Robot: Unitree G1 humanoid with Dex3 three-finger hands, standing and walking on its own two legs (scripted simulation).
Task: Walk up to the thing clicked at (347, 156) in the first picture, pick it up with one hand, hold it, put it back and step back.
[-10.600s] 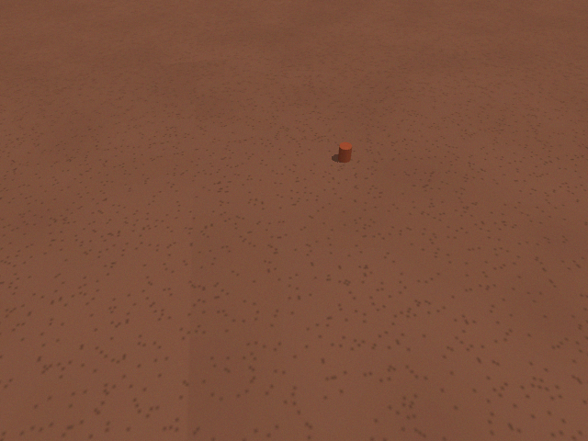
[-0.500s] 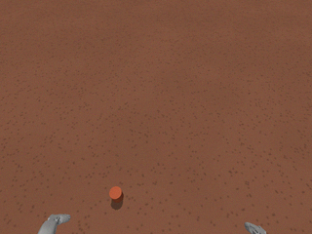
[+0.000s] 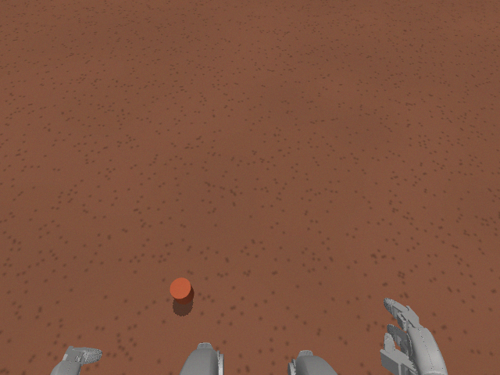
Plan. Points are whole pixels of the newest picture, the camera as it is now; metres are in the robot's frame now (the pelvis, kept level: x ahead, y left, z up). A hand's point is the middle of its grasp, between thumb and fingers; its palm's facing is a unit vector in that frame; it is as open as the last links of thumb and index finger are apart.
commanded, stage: rise first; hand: left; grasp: from above
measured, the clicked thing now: (182, 291) +0.42 +0.23 -0.64
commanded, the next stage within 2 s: approach in 1.96 s
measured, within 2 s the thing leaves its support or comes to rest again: neither
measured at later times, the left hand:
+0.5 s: hand (120, 355) +0.20 +0.28 -0.28, palm faces -0.40 -0.59 -0.70, open 14.0 cm
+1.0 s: hand (140, 317) +0.30 +0.30 -0.43, palm faces -0.47 -0.21 -0.86, open 14.0 cm
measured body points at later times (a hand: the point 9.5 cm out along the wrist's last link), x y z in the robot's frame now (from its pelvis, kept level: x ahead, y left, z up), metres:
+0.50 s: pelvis -0.04 -0.01 -0.14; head +0.13 +0.01 +0.27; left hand +0.22 +0.31 -0.24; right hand +0.15 -0.27 -0.25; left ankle +0.02 +0.11 -0.65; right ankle -0.01 -0.14 -0.65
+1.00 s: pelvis -0.09 -0.01 -0.29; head +0.12 +0.02 +0.11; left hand +0.32 +0.31 -0.38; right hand -0.01 -0.29 -0.42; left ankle +0.02 +0.11 -0.65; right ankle -0.01 -0.14 -0.65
